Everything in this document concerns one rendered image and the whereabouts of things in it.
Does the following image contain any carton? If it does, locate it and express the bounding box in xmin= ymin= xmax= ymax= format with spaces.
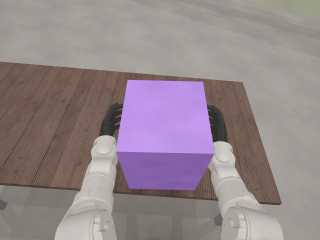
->
xmin=115 ymin=80 xmax=215 ymax=190

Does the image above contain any right robot hand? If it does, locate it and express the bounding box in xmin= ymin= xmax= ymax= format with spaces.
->
xmin=207 ymin=105 xmax=228 ymax=143

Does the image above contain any left robot hand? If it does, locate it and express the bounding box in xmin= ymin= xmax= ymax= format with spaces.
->
xmin=99 ymin=102 xmax=124 ymax=137

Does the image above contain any robot right upper arm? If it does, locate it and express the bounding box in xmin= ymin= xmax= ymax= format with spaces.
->
xmin=221 ymin=205 xmax=283 ymax=240

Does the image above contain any robot left forearm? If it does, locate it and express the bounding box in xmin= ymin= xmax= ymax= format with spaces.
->
xmin=54 ymin=135 xmax=118 ymax=240

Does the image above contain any table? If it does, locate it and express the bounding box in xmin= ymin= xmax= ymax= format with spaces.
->
xmin=0 ymin=61 xmax=282 ymax=226

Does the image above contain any robot right forearm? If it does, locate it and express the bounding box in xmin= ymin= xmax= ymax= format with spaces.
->
xmin=208 ymin=141 xmax=284 ymax=240

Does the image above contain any robot left upper arm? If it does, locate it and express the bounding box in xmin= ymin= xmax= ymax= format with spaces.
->
xmin=55 ymin=208 xmax=117 ymax=240

